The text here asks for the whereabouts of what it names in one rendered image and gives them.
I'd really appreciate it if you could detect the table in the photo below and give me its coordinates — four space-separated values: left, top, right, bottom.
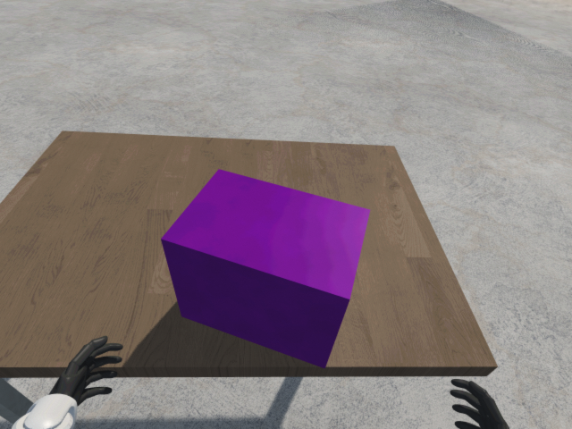
0 130 498 424

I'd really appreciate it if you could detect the right robot hand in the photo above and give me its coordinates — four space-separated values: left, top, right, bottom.
450 379 509 429

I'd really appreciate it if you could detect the left robot hand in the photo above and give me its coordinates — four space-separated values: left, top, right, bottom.
48 336 123 406

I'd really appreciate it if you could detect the carton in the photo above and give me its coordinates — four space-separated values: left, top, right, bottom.
161 169 370 368

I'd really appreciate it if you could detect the robot left forearm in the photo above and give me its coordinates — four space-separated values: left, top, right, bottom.
12 394 78 429

